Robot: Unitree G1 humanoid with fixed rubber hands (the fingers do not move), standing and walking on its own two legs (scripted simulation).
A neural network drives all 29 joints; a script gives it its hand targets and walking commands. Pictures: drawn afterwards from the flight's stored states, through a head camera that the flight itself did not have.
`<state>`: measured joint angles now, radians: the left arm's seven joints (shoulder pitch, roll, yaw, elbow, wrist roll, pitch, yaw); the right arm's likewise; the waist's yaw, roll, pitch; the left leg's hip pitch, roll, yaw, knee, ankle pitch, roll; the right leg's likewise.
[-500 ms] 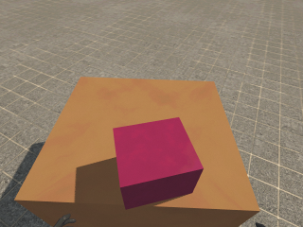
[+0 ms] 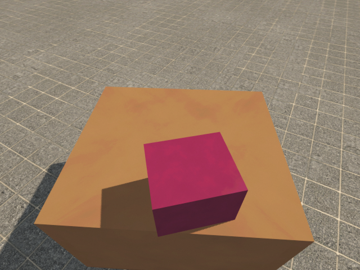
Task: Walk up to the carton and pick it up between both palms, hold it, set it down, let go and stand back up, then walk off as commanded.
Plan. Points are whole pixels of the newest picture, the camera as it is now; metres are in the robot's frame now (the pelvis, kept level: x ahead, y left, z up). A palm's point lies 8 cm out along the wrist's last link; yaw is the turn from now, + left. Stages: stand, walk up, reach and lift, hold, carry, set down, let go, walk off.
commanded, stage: stand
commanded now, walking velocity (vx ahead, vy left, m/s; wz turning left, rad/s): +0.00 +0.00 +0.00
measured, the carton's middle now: (190, 182) +0.41 +0.00 -0.13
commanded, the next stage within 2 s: walk off in 1.08 s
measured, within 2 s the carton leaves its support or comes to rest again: neither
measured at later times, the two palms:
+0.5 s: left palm out of the picture +0.07 +0.30 -0.12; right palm out of the picture +0.08 -0.31 -0.10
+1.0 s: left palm out of the picture +0.08 +0.30 -0.12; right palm out of the picture +0.09 -0.31 -0.11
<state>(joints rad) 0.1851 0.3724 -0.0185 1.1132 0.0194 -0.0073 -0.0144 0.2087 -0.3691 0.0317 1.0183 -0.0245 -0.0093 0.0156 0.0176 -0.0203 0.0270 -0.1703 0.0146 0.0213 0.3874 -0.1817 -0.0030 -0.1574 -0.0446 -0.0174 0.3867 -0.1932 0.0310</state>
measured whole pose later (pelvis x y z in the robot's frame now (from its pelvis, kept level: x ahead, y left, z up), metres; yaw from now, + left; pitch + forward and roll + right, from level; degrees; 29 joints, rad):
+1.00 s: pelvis +0.01 -0.01 +0.00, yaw +0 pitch -2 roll +0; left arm 0.13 0.37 -0.01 1.13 0.01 -0.01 -0.01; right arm 0.14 -0.38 0.01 1.08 -0.02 -0.01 0.00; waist 0.00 -0.01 0.03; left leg -0.12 0.02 0.02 0.33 -0.17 -0.01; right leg -0.11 -0.04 -0.03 0.33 -0.19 0.02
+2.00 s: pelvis -0.11 -0.03 -0.01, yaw -1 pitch -1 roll +3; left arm 0.23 0.33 0.08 0.86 0.03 0.05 0.01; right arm 0.16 -0.41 -0.06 0.80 0.00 0.08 -0.02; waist 0.03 0.02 0.16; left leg -0.51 -0.16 -0.15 1.22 -0.45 0.00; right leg -0.25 -0.01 0.05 0.56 -0.29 -0.03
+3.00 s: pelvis -0.29 +0.01 -0.01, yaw +1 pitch -2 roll +1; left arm 0.26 0.32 0.08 0.90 0.03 0.03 -0.01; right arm 0.26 -0.41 -0.05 0.90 0.01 0.04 0.00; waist 0.02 0.01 0.10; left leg -0.36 -0.08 -0.09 0.88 -0.45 0.00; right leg -0.22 0.00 0.04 0.52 -0.28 -0.02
